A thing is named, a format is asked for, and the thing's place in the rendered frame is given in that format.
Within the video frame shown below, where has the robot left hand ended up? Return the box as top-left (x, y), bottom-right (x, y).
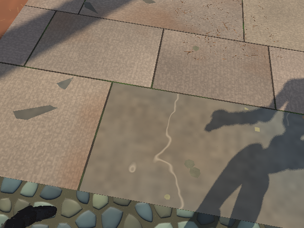
top-left (1, 205), bottom-right (57, 228)

